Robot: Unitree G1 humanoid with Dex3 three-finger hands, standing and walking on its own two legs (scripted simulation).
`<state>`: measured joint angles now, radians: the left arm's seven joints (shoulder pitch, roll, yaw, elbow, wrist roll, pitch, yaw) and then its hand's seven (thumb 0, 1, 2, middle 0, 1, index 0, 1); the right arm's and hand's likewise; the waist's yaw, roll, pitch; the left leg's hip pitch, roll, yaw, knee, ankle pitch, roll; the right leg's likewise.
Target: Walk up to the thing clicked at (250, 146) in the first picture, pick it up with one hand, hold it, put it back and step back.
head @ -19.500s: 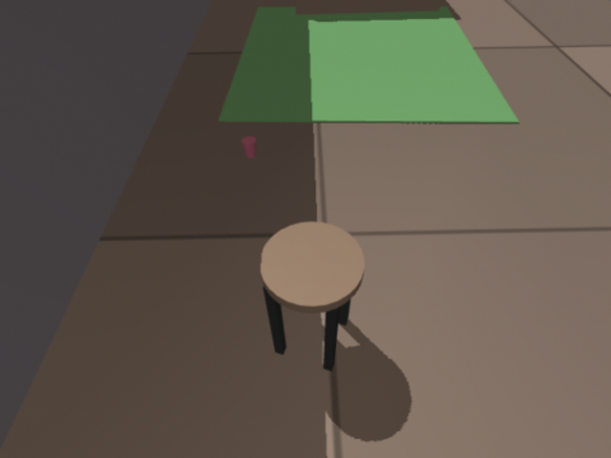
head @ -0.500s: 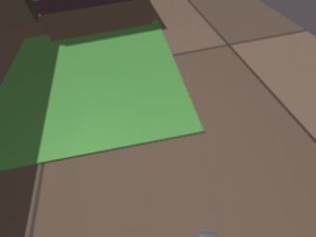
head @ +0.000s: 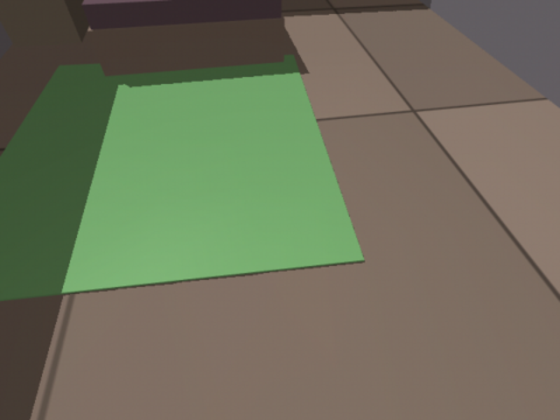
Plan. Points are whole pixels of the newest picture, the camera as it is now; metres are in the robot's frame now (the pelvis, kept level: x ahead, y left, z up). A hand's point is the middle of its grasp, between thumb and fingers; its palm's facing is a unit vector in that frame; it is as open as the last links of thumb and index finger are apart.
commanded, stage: walk up
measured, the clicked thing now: out of the picture +0.33 +1.17 -0.73
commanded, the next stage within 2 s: stand in 0.46 s
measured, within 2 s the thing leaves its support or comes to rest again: neither
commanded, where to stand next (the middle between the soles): +0.06 +0.00 m, yaw -1 degrees
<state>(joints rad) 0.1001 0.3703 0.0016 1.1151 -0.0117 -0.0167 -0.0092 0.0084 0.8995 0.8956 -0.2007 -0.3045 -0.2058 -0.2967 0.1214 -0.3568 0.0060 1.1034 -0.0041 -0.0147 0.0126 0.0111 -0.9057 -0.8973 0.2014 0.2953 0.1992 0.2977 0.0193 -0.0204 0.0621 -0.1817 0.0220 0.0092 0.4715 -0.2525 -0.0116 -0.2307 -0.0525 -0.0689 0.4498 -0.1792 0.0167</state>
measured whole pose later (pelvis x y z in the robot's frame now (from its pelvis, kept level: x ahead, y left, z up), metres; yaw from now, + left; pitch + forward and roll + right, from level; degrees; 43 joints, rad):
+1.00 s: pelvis +0.01 -0.02 +0.01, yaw +0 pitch -2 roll +0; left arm 0.08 0.35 0.00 1.15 0.00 -0.01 -0.01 0.01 0.90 0.90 -0.20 -0.30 -0.21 -0.30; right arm 0.10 -0.35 -0.01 1.15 -0.01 -0.01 0.01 0.01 -0.91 -0.90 0.20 0.30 0.20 0.30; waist 0.00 0.01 0.04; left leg -0.08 0.04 0.00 0.30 -0.18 -0.04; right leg -0.16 -0.03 -0.08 0.34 -0.15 -0.01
